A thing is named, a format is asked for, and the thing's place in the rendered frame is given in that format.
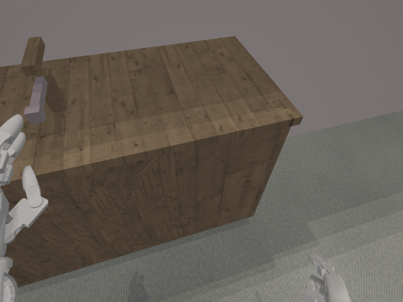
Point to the tap lever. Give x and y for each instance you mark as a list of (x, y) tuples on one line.
[(35, 111)]

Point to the robot left forearm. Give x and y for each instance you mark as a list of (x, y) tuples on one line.
[(8, 285)]

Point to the robot left hand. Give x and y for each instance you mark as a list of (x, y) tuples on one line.
[(27, 210)]

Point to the counter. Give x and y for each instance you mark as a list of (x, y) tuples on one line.
[(139, 147)]

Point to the robot right hand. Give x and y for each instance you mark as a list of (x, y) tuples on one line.
[(331, 289)]

